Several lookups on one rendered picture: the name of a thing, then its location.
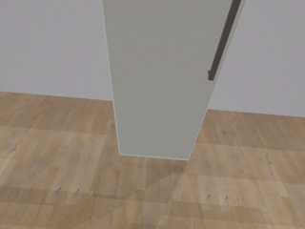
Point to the handle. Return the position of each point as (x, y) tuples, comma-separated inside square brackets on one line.
[(224, 38)]

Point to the fridge door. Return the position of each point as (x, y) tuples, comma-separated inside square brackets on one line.
[(160, 52)]

